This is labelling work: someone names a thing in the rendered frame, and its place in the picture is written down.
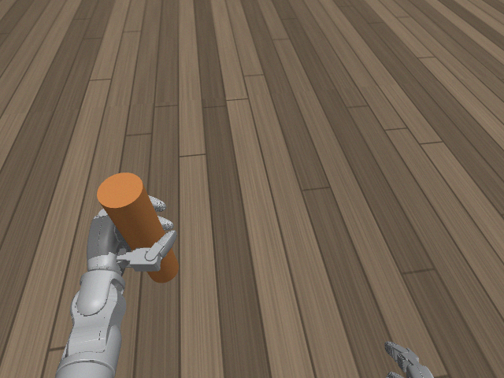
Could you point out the left robot hand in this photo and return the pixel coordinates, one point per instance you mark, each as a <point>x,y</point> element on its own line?
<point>107,248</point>

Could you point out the can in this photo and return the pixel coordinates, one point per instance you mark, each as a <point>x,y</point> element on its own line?
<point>124,198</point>

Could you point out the right robot hand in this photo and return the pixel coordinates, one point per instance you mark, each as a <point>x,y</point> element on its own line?
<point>407,361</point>

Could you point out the left robot arm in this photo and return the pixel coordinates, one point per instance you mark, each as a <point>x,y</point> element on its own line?
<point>97,309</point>

